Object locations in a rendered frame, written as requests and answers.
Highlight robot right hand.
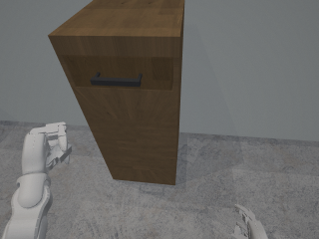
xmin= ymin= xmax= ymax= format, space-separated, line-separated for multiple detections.
xmin=231 ymin=204 xmax=268 ymax=239

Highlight cabinet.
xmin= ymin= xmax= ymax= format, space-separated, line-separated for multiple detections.
xmin=48 ymin=0 xmax=185 ymax=186

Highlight handle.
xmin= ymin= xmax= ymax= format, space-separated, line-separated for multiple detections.
xmin=90 ymin=72 xmax=143 ymax=88

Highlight drawer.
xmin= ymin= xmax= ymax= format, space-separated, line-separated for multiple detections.
xmin=64 ymin=55 xmax=173 ymax=91

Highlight robot left hand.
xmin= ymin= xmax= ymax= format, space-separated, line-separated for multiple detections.
xmin=21 ymin=121 xmax=72 ymax=175

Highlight robot left forearm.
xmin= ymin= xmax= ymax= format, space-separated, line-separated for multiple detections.
xmin=1 ymin=172 xmax=53 ymax=239

